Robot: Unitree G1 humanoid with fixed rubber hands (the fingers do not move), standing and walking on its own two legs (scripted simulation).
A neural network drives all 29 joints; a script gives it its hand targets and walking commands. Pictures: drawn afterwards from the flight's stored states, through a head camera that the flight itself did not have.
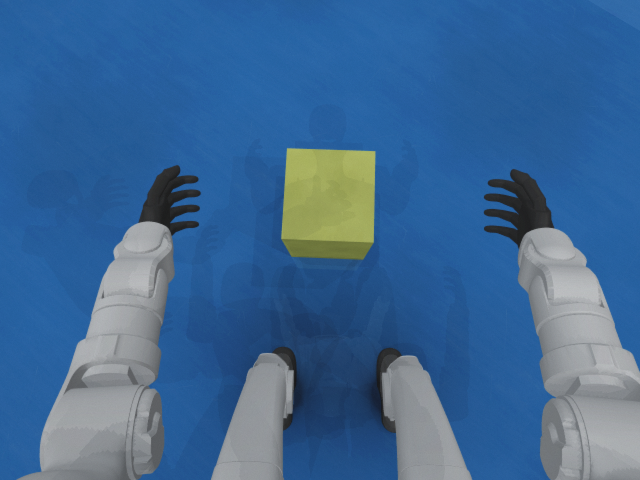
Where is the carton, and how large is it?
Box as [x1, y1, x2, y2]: [281, 148, 374, 259]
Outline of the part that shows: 287,148 281,238 291,256 362,259 373,242 374,151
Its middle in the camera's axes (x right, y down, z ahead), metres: +0.03 -0.09 +0.98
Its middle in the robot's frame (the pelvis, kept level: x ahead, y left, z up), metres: +0.56 +0.02 -0.57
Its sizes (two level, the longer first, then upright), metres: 0.210 0.200 0.250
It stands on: the floor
